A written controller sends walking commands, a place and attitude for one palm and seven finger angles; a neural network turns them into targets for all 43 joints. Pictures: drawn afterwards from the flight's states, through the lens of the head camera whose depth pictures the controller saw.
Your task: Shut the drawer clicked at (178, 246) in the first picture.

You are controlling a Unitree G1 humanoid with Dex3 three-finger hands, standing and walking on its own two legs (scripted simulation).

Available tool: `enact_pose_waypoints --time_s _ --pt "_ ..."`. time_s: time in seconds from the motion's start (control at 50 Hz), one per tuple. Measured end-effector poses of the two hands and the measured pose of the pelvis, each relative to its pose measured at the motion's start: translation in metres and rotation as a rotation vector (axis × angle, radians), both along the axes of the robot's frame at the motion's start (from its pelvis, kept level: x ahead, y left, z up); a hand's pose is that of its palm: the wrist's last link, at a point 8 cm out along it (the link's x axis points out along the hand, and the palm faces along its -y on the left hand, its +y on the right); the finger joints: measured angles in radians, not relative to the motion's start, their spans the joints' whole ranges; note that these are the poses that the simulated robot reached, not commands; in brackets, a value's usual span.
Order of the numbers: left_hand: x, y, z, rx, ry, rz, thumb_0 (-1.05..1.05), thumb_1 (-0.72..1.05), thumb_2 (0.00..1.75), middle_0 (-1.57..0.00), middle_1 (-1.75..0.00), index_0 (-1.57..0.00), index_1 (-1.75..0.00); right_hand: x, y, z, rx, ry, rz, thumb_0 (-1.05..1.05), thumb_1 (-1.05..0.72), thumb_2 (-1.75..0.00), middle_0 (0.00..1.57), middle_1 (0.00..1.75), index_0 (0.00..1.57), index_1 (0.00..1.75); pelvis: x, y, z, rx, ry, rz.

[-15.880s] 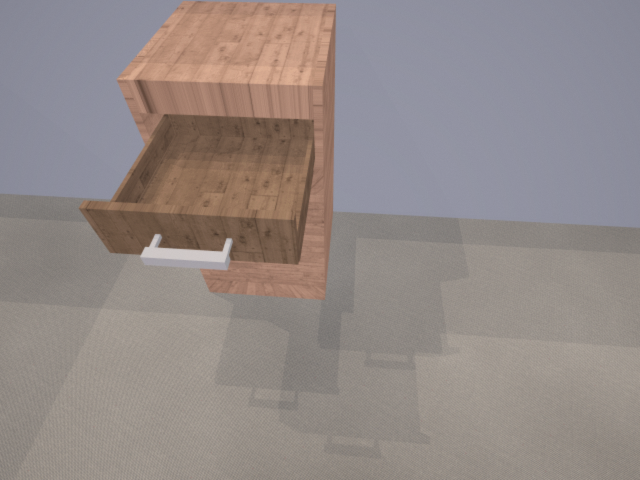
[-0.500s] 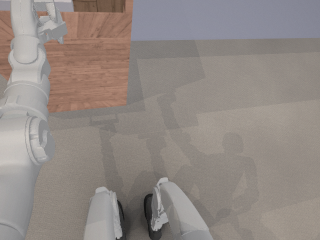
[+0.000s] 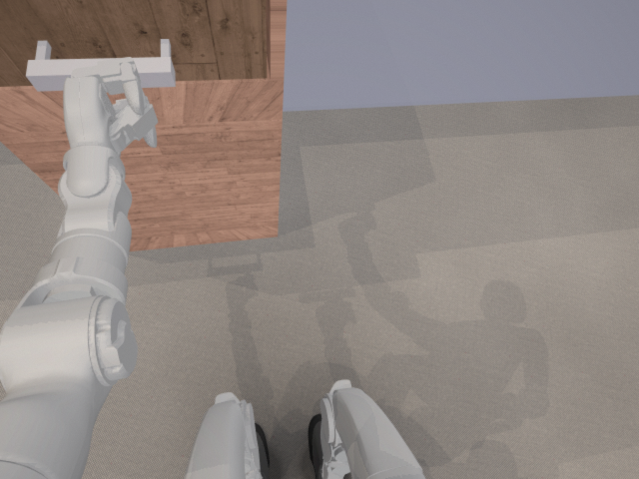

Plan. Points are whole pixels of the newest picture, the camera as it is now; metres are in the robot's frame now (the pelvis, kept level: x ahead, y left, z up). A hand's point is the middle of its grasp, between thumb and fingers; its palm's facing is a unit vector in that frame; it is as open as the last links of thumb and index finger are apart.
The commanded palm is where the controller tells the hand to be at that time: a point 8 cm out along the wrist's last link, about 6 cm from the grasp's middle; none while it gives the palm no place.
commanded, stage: draw the hand back to the body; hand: left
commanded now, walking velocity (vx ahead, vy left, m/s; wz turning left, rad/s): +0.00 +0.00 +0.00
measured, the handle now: (105, 60) +0.62 +0.19 +0.04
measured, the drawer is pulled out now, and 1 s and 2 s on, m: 0.00 0.00 0.00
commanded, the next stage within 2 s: step back with the hand held close in 1.34 s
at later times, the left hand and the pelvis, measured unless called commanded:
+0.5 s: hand (47, 198) +0.38 +0.18 +0.15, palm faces +0.02 -1.00 -0.08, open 3.3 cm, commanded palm +0.34 +0.23 +0.16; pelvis +0.04 +0.00 +0.08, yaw +2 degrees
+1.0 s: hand out of the picture +0.24 +0.23 +0.25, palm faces +0.33 -0.89 -0.31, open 3.3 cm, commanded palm +0.19 +0.28 +0.27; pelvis +0.03 +0.00 +0.12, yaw +3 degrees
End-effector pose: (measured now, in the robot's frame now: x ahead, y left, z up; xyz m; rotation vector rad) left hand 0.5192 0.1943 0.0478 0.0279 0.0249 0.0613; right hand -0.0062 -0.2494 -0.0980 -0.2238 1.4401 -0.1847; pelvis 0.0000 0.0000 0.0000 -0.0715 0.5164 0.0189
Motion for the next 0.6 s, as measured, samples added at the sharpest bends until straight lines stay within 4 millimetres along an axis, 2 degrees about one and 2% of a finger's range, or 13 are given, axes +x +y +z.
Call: enact_pose_waypoints --time_s 0.06,0.14,0.22,0.3,0.44,0.48,0.6 --pt "-0.007 0.005 0.005 0.005 -0.031 0.002 0.02 0.88 0.9 -1.4 -1.6 -1.4 -1.6 0.013 -0.002 0.003 0.003 -0.014 -0.01 0.0 -0.91 -0.9 0.2 0.3 0.21 0.3 0.006 0.0 0.005 0.006 -0.006 -0.007" --pt "-0.033 0.013 0.022 0.04 -0.026 -0.012 0.02 0.89 0.9 -1.4 -1.6 -1.4 -1.6 0.038 0.001 0.015 0.036 -0.065 -0.025 0.0 -0.91 -0.9 0.2 0.3 0.2 0.3 0.018 0.002 0.024 0.016 -0.045 -0.016" --pt "-0.067 0.02 0.042 0.029 0.027 -0.014 0.02 0.89 0.9 -1.4 -1.6 -1.4 -1.6 0.072 0.006 0.033 0.062 -0.148 0.001 0.01 -0.91 -0.9 0.2 0.3 0.2 0.3 0.03 0.002 0.046 0.024 -0.109 -0.008" --pt "-0.094 0.031 0.066 0.006 0.0 0.021 0.02 0.9 0.9 -1.4 -1.6 -1.4 -1.6 0.111 0.006 0.053 0.052 -0.266 0.051 0.01 -0.91 -0.9 0.2 0.3 0.21 0.3 0.037 0.0 0.061 0.03 -0.17 0.008" --pt "-0.139 0.039 0.097 0.03 -0.047 -0.026 0.02 0.9 0.9 -1.4 -1.6 -1.4 -1.6 0.167 0.003 0.082 0.032 -0.467 0.119 0.01 -0.91 -0.9 0.2 0.3 0.21 0.3 0.038 0.001 0.073 0.036 -0.261 0.027" --pt "-0.154 0.039 0.103 0.027 -0.039 -0.042 0.02 0.9 0.9 -1.4 -1.6 -1.4 -1.6 0.179 0.005 0.089 0.035 -0.52 0.13 0.01 -0.91 -0.9 0.2 0.3 0.2 0.3 0.037 0.003 0.077 0.038 -0.286 0.029" --pt "-0.205 0.041 0.127 0.175 0.032 0.032 0.02 0.9 0.9 -1.4 -1.6 -1.4 -1.6 0.204 0.02 0.113 0.044 -0.615 0.127 0.01 -0.91 -0.9 0.2 0.3 0.2 0.3 0.035 0.004 0.095 0.058 -0.386 0.019"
